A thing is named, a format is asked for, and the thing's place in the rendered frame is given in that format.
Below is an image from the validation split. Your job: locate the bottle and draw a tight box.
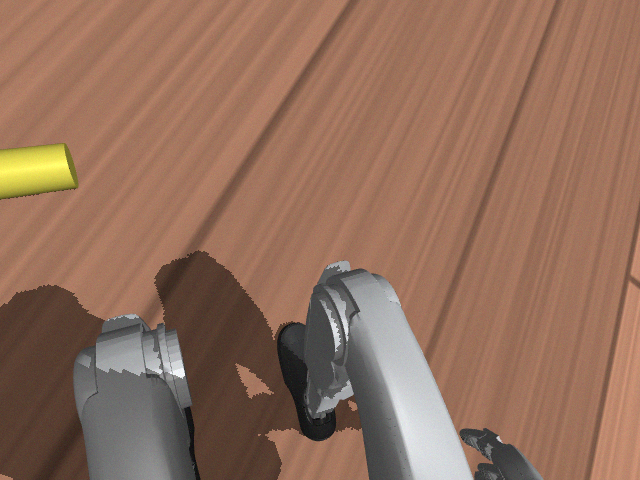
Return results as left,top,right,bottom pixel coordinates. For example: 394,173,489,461
0,143,79,199

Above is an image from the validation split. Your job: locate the right robot hand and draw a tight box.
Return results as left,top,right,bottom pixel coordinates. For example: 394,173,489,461
459,428,544,480

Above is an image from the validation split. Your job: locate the left robot foot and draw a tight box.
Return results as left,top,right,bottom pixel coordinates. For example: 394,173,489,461
184,406,201,480

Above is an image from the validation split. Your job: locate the right robot foot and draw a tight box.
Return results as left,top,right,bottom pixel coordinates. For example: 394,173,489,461
277,323,336,441

